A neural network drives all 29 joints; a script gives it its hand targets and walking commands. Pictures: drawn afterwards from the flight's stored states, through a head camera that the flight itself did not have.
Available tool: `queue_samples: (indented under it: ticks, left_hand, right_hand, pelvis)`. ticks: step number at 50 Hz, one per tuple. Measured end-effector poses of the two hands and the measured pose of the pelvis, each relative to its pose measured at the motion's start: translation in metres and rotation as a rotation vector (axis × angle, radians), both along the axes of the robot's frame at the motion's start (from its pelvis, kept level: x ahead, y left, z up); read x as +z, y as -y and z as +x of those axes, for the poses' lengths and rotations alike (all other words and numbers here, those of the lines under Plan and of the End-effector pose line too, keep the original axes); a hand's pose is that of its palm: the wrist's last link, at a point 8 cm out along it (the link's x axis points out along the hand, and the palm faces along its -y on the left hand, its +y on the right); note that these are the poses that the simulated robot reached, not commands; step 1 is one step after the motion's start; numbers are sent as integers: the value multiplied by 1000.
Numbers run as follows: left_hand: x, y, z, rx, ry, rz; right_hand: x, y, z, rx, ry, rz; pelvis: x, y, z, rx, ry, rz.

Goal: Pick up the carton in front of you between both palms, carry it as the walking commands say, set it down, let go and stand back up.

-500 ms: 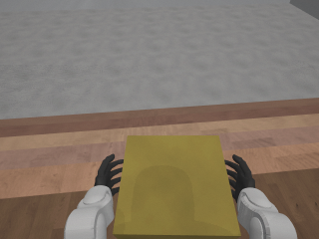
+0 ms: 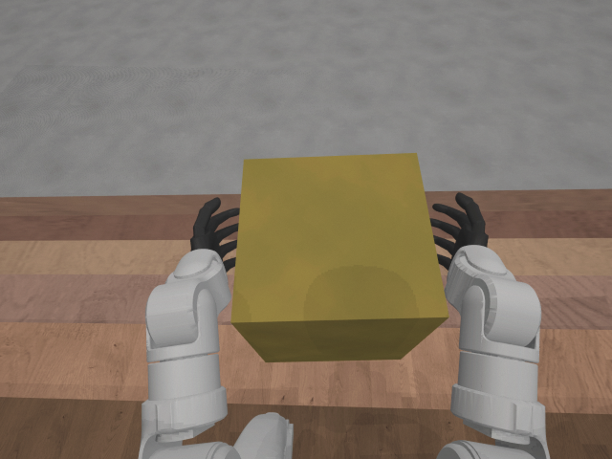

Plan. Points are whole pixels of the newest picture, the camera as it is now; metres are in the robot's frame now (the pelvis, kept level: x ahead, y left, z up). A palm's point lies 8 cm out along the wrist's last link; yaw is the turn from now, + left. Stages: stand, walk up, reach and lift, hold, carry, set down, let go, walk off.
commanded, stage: carry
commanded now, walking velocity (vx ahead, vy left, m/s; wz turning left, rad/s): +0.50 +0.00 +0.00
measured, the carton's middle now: (331, 271) +0.36 +0.02 +0.01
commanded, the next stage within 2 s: none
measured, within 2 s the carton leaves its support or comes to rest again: neither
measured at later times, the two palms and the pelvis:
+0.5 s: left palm (274, 117) +0.65 +0.13 +0.05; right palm (453, 122) +0.62 -0.17 +0.06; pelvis +0.31 +0.01 -0.04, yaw -1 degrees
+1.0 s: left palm (295, 123) +0.95 +0.14 -0.20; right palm (403, 116) +0.99 -0.16 -0.22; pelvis +0.65 -0.05 -0.26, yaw +7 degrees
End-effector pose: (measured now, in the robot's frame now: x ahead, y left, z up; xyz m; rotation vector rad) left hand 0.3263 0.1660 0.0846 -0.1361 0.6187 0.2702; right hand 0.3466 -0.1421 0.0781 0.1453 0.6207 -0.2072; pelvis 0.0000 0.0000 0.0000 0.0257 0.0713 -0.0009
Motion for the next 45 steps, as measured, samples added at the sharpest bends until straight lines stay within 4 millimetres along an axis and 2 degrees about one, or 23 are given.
queue_samples:
  ticks: [4, 8, 13, 17, 19, 24, 28, 30, 33, 37, 41, 45]
  left_hand:
    - [8, 7, 59, -24, 27, -6]
    - [7, 10, 115, -47, 52, -9]
    - [-11, 23, 184, -125, 71, -15]
    - [-26, 31, 225, -134, 4, 4]
    - [-31, 33, 246, -131, -19, 2]
    - [-37, 33, 308, -92, 33, -6]
    - [-53, 37, 363, -64, 91, 5]
    - [-68, 40, 391, -47, 109, 15]
    - [-98, 36, 429, 5, 136, 23]
    - [-155, 32, 467, 38, 86, 21]
    - [-216, 34, 502, 88, -31, -24]
    - [-256, 35, 550, 109, -56, -48]
  right_hand:
    - [8, 7, 49, -20, 25, -5]
    - [10, 10, 94, -45, 52, -4]
    - [3, 15, 137, -101, 76, -15]
    - [-15, 25, 162, -154, 10, 0]
    - [-21, 28, 182, -160, -11, 7]
    - [-20, 30, 257, -121, 43, -10]
    - [-30, 36, 321, -88, 101, -30]
    - [-48, 39, 355, -66, 119, -29]
    - [-87, 36, 413, 1, 146, -43]
    - [-153, 34, 480, 34, 82, -79]
    - [-214, 33, 521, 49, -42, -28]
    - [-255, 31, 569, 64, -71, 11]
  pelvis:
    - [3, -1, 48, -8, -16, 1]
    - [-2, -8, 102, -21, -19, -16]
    - [-22, -18, 168, -32, -4, -13]
    - [-23, -22, 212, -25, -10, -15]
    - [-21, -22, 234, -25, -13, -21]
    - [-34, -10, 294, -19, -11, -26]
    - [-64, 7, 355, -5, 10, -5]
    - [-90, 17, 391, -3, 29, 6]
    - [-139, 32, 446, -3, 75, 12]
    - [-190, 45, 493, 18, 69, -19]
    - [-212, 54, 535, 60, 50, -39]
    - [-229, 55, 581, 91, 34, -26]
